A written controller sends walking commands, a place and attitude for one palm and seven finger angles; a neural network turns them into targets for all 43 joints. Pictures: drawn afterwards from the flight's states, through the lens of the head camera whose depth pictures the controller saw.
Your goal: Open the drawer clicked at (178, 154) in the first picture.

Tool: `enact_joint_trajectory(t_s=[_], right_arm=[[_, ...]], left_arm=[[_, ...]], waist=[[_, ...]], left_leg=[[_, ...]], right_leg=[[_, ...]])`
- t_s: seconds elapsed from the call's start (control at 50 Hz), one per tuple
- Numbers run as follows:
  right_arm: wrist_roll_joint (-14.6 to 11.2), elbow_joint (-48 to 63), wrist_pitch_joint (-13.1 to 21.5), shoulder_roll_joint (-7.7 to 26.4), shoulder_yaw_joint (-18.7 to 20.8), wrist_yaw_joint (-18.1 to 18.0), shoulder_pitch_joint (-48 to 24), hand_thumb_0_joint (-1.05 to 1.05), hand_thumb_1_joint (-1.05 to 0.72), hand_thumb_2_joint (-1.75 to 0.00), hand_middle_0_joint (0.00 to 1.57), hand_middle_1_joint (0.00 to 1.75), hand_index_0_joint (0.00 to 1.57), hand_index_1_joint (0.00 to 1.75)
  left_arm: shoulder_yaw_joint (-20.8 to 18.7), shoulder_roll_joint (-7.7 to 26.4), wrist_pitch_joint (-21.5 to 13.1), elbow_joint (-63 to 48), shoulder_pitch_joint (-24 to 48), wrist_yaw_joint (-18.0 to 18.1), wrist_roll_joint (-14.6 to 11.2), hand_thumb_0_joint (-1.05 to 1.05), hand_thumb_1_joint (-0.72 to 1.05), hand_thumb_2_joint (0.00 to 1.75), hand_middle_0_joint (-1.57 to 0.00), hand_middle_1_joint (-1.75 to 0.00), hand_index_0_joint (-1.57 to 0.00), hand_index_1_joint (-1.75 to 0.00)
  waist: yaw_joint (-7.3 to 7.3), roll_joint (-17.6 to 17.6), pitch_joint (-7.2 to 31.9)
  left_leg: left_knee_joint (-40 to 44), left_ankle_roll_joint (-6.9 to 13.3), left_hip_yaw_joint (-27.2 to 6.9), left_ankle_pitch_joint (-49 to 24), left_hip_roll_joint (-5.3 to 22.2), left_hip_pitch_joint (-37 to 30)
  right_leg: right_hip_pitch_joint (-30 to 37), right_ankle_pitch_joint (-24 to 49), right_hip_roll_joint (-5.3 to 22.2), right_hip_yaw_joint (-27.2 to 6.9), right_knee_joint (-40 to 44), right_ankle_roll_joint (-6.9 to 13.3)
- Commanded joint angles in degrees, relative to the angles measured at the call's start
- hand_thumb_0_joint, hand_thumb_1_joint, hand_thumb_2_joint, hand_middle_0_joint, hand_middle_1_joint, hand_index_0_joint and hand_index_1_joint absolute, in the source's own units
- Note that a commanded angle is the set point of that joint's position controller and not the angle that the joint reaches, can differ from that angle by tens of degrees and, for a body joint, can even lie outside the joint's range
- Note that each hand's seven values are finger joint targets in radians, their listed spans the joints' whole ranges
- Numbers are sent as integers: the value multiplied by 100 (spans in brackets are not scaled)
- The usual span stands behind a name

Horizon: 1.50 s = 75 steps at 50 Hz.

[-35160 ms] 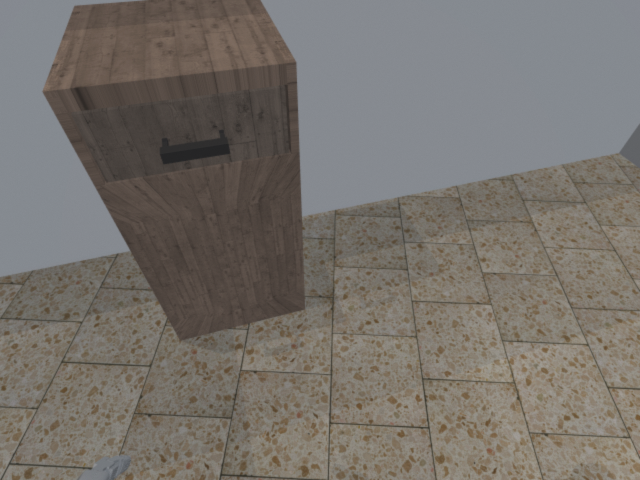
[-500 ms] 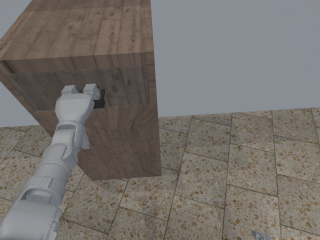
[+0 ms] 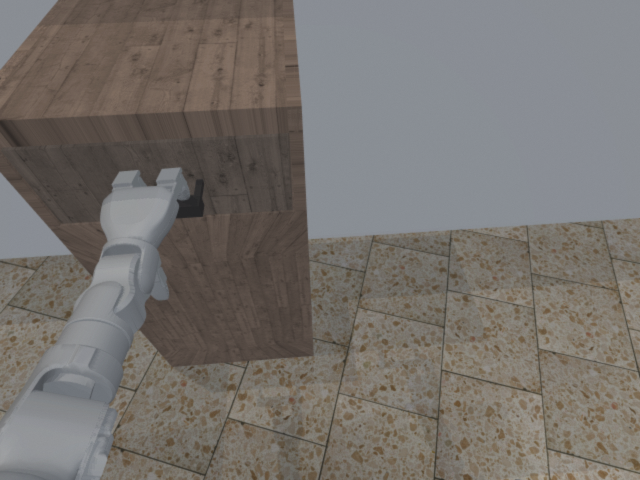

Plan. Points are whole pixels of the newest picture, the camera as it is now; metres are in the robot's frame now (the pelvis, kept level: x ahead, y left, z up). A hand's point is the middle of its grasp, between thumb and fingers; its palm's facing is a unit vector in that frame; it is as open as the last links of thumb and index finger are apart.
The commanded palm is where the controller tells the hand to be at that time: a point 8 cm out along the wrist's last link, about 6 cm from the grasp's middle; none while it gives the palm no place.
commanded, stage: lower the fingers behind the handle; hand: left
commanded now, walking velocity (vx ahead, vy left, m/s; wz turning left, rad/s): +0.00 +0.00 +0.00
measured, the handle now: (160, 197) +0.51 +0.27 +0.04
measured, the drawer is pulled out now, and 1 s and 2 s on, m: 0.00 0.00 0.00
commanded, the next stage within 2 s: lift the fingers back up to retry in 0.30 s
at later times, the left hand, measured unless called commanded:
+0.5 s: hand (156, 234) +0.42 +0.25 +0.05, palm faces +0.04 -0.02 -1.00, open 14.0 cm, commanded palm +0.39 +0.26 +0.09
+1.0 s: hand (141, 210) +0.43 +0.25 +0.10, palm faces +0.07 -0.03 -1.00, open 13.8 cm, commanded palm +0.39 +0.25 +0.16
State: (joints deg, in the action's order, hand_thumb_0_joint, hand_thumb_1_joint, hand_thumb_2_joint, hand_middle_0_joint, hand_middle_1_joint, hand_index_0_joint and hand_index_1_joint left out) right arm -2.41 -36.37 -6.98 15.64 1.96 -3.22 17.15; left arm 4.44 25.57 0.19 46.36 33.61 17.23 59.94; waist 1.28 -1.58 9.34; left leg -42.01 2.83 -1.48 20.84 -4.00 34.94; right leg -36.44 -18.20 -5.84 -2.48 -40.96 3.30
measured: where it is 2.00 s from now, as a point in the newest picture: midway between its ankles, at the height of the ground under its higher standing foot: outside the picture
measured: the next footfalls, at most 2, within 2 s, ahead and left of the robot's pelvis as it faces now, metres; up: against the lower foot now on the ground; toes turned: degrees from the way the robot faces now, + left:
none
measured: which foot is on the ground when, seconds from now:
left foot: down 0.00-1.00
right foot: down 0.00-1.00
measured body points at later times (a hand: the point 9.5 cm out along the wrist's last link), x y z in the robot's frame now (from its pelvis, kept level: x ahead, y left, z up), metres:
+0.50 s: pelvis +0.00 +0.01 +0.00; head +0.04 +0.00 +0.45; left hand +0.42 +0.24 +0.10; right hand +0.09 -0.25 -0.13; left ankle -0.01 +0.09 -0.71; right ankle +0.01 -0.08 -0.71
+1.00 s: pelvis +0.02 +0.02 +0.01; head +0.04 +0.00 +0.46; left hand +0.42 +0.25 +0.15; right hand +0.15 -0.23 -0.11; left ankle -0.01 +0.09 -0.71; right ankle +0.01 -0.08 -0.71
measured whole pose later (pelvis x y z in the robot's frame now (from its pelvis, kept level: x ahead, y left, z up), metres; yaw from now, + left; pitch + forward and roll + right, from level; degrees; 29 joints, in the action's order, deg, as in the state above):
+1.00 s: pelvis +0.02 +0.02 +0.01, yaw +1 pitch +9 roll -1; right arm -2.9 -37.7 -6.7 14.6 1.5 -2.8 13.1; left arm 8.6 23.7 6.9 34.7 31.0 10.7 56.9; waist -0.3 -3.8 7.6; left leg -35.6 4.3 -2.1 19.6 -5.5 25.0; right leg -26.1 -17.7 -4.1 -2.6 -34.6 1.9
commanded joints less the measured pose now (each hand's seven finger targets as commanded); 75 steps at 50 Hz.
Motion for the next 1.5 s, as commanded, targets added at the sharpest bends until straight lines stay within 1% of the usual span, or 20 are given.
enact_joint_trajectory(t_s=[0.0, 0.22, 0.26, 0.32, 0.38, 0.44, 0.62, 0.76, 0.84, 0.86, 0.94, 0.98, 1.06, 1.16, 1.24, 1.28, 1.32, 1.38, 1.4, 1.48], right_arm=[[3, 569, 180, 674, 239, 3, 66, 0, -90, -90, 20, 30, 20, 30], [2, 539, 144, 679, 188, -43, 25, 0, -90, -90, 20, 30, 20, 30], [-1, 537, 165, 658, 171, -41, 59, 0, -90, -90, 20, 30, 20, 30], [21, 546, 146, 670, 182, -42, 43, 0, -90, -90, 20, 30, 20, 30], [8, 548, 161, 650, 171, -34, 77, 0, -90, -90, 20, 30, 20, 30], [12, 600, 150, 648, 174, -54, 13, 0, -90, -90, 20, 30, 20, 30], [-4, 623, 238, 642, 219, -80, -178, 0, -90, -90, 20, 30, 20, 30], [-17, 611, 360, 649, 302, -11, -285, 0, -90, -90, 20, 30, 20, 30], [-12, 577, 325, 638, 281, 17, -398, 0, -90, -90, 20, 30, 20, 30], [-18, 533, 294, 647, 263, 17, -432, 0, -90, -90, 20, 30, 20, 30], [-36, 562, 194, 636, 172, 14, -644, 0, -90, -90, 20, 30, 20, 30], [-31, 617, 156, 631, 166, 8, -736, 0, -90, -90, 20, 30, 20, 30], [-64, 652, 28, 641, 77, -7, -824, 0, -90, -90, 20, 30, 20, 30], [-29, 742, 38, 602, 59, -62, -906, 0, -90, -90, 20, 30, 20, 30], [44, 731, 145, 505, 128, -84, -894, 0, -90, -90, 20, 30, 20, 30], [62, 660, 193, 487, 151, -71, -864, 0, -90, -90, 20, 30, 20, 30], [58, 594, 158, 548, 138, -72, -874, 0, -90, -90, 20, 30, 20, 30], [-5, 559, 196, 518, 131, -30, -937, 0, -90, -90, 20, 30, 20, 30], [-13, 547, 183, 555, 128, -31, -938, 0, -90, -90, 20, 30, 20, 30], [-50, 550, 147, 619, 130, -67, -910, 0, -90, -90, 20, 30, 20, 30]], left_arm=[[-217, 1060, 220, -234, 1347, 40, 63, 0, -50, 30, -30, -120, -30, -120], [-452, 1384, 449, 35, 1407, 55, -11, 0, -50, 30, -30, -120, -30, -120], [-268, 1186, 427, 72, 1474, 42, -1, 0, -50, 30, -30, -120, -30, -120], [-526, 1404, 397, 96, 1272, 21, -21, 0, -50, 30, -30, -120, -30, -120], [-232, 1096, 374, 56, 1445, 7, 24, 0, -50, 30, -30, -120, -30, -120], [-485, 1481, 359, -234, 1683, 43, 44, 0, -50, 30, -30, -120, -30, -120], [-624, 1605, 270, -1112, 2221, 85, -20, 0, -50, 30, -30, -120, -30, -120], [-161, 990, 284, -2131, 2247, -45, -190, 0, -50, 30, -30, -120, -30, -120], [-169, 1034, 469, -2345, 2142, -188, -208, 0, -50, 30, -30, -120, -30, -120], [-119, 1012, 537, -2269, 2217, -233, -207, 0, -50, 30, -30, -120, -30, -120], [-85, 1061, 791, -2281, 2233, -478, -245, 0, -50, 30, -30, -120, -30, -120], [-210, 1191, 856, -2476, 2014, -616, -269, 0, -50, 30, -30, -120, -30, -120], [-77, 992, 965, -2005, 1417, -999, -329, 0, -50, 30, -30, -120, -30, -120], [-31, 1078, 594, -2473, 1893, -1179, -288, 0, -50, 30, -30, -120, -30, -120], [-232, 1319, 104, -3308, 2233, -992, -252, 0, -50, 30, -30, -120, -30, -120], [-436, 1386, -2, -3268, 1909, -837, -290, 0, -50, 30, -30, -120, -30, -120], [-906, 1831, 25, -3003, 1631, -707, -287, 0, -50, 30, -30, -120, -30, -120], [-538, 1334, 214, -2692, 1539, -590, -334, 0, -50, 30, -30, -120, -30, -120], [-652, 1500, 305, -2598, 1486, -577, -326, 0, -50, 30, -30, -120, -30, -120], [-85, 1138, 563, -2352, 1849, -795, -308, 0, -50, 30, -30, -120, -30, -120]], waist=[[15, 276, 1093], [-19, 454, 1165], [29, 424, 1049], [-78, 509, 1151], [23, 503, 1041], [-55, 282, 1297], [-60, -54, 1563], [1, -348, 1828], [-84, -275, 1774], [-33, -213, 1620], [-140, -103, 1459], [-238, -58, 1644], [-197, 510, 1052], [-173, 187, 1169], [-225, -442, 1834], [-258, -316, 1803], [-364, -174, 1694], [-300, 46, 1333], [-323, 74, 1338], [-111, 238, 1290]], left_leg=[[429, -2, 139, -983, 80, -144], [527, 1, 125, -877, 78, -98], [538, 3, 119, -845, 95, -132], [542, 1, 115, -960, 95, -124], [554, -8, 95, -920, 130, -211], [592, 3, 106, -1001, 119, -320], [746, -27, -9, -1508, 195, -972], [735, -186, -249, -2760, 329, -2113], [792, -240, -282, -3164, 328, -2259], [806, -249, -263, -3125, 321, -2235], [1015, -263, -231, -2929, 282, -2107], [1021, -247, -200, -3162, 274, -2229], [1126, -177, -122, -2787, 243, -1869], [1070, -93, -89, -2531, 176, -1923], [870, -142, -124, -3092, 153, -2322], [828, -161, -107, -3253, 163, -2282], [898, -187, -84, -3076, 134, -1939], [960, -155, -53, -2693, 141, -1761], [988, -148, -36, -2614, 138, -1712], [1014, -79, -26, -2236, 127, -1721]], right_leg=[[1213, 1039, 319, -143, 585, -60], [1405, 884, 315, -131, 675, -79], [1260, 818, 311, -96, 665, -89], [1417, 928, 306, -109, 661, -70], [1173, 825, 296, -36, 641, -75], [1415, 881, 311, -93, 648, -64], [1564, 1076, 274, -1, 700, -20], [1279, 1361, 212, 159, 723, -7], [1437, 1527, 228, 177, 782, -4], [1417, 1552, 223, 190, 806, -2], [1754, 1594, 273, 192, 908, 21], [2007, 1814, 290, 145, 941, 18], [2117, 1926, 323, 141, 1058, -18], [2141, 1923, 363, 51, 1054, 1], [2165, 2185, 350, -23, 918, 22], [2169, 2309, 328, -12, 894, 10], [2377, 2350, 327, -30, 878, 24], [2165, 2110, 334, 34, 920, 0], [2234, 2103, 343, 21, 940, -1], [2152, 1886, 376, 6, 1050, -46]])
